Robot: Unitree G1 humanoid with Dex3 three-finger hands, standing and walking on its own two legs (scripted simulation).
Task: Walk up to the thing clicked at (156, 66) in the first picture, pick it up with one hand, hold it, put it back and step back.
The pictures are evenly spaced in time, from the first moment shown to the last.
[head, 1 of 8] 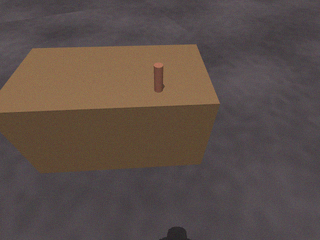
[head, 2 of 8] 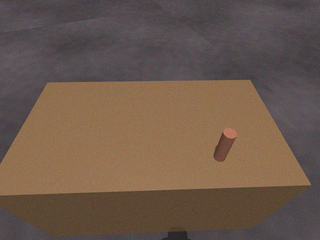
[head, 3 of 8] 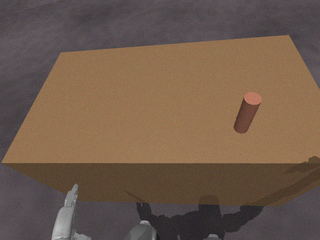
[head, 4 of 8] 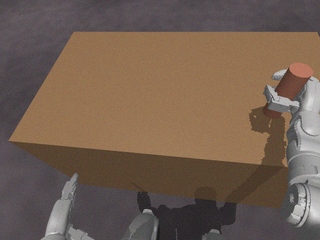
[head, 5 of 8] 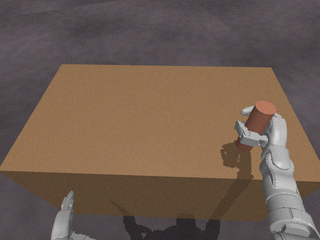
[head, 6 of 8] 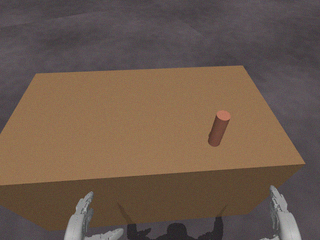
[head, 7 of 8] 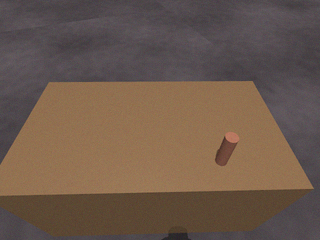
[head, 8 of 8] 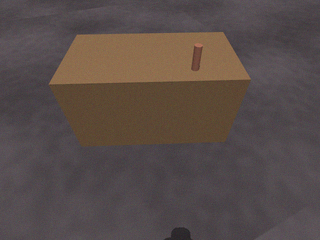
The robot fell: no
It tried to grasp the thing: yes
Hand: right
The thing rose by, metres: 0.24
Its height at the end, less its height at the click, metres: +0.00
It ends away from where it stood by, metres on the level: 0.01
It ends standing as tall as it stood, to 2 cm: yes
